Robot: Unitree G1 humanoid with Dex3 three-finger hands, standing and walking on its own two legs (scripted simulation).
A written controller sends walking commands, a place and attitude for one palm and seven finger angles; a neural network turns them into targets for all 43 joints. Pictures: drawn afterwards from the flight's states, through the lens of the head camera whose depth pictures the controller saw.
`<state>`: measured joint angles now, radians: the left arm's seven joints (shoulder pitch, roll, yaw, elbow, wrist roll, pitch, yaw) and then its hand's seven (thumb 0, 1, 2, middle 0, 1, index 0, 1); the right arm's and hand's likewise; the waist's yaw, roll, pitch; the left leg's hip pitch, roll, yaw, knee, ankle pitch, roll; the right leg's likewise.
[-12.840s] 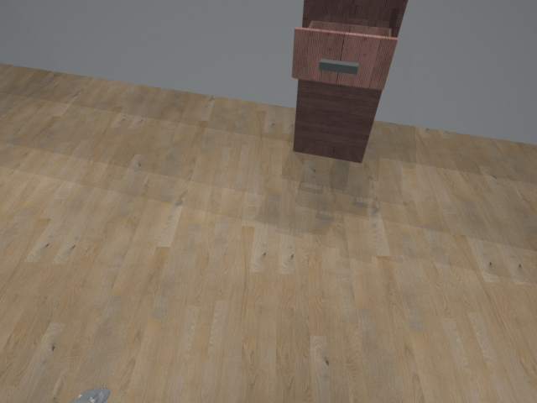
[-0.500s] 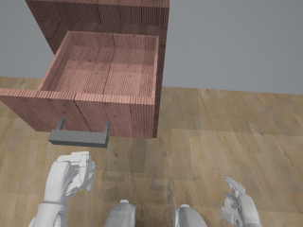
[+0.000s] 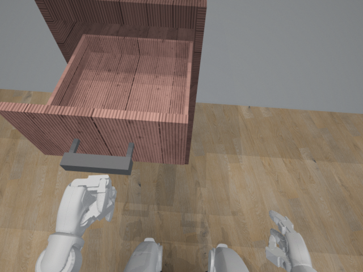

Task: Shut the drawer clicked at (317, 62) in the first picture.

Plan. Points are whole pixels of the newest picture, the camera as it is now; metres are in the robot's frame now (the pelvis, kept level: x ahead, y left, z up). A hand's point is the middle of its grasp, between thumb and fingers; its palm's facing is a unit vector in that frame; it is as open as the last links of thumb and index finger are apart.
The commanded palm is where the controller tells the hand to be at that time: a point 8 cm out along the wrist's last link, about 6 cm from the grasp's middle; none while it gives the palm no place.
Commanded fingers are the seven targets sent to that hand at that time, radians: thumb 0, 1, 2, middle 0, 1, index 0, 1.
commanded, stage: push the drawer shut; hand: left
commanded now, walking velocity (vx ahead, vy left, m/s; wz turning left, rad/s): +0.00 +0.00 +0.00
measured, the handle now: (100, 154) +0.35 +0.19 +0.04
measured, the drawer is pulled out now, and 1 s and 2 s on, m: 0.29 0.19 0.07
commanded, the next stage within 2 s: none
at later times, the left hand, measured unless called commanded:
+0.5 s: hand (114, 179) +0.30 +0.15 +0.03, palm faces -0.08 -1.00 -0.04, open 2.6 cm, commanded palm +0.31 +0.20 +0.05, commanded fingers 0.00 0.90 0.90 -1.40 -1.60 -1.40 -1.60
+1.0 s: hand (120, 150) +0.36 +0.16 +0.03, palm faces -0.07 -1.00 -0.04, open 2.7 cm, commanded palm +0.37 +0.20 +0.05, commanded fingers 0.00 0.90 0.90 -1.40 -1.60 -1.40 -1.60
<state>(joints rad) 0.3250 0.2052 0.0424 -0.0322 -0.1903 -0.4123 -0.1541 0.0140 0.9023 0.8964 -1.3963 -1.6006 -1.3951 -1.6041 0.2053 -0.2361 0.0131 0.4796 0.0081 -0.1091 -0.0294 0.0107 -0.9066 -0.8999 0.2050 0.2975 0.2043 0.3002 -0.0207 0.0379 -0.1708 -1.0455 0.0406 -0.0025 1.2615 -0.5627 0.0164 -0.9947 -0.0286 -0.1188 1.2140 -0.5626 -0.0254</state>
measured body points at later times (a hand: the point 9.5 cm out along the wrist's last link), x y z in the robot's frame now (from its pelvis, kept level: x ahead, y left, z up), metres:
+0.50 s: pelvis -0.01 +0.00 +0.00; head +0.09 +0.02 +0.44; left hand +0.30 +0.21 +0.04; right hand +0.16 -0.24 -0.10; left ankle +0.02 +0.11 -0.63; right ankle +0.01 -0.11 -0.63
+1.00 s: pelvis -0.02 +0.01 +0.01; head +0.09 +0.03 +0.44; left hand +0.36 +0.21 +0.04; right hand +0.11 -0.24 -0.10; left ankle +0.02 +0.11 -0.63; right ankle +0.01 -0.11 -0.63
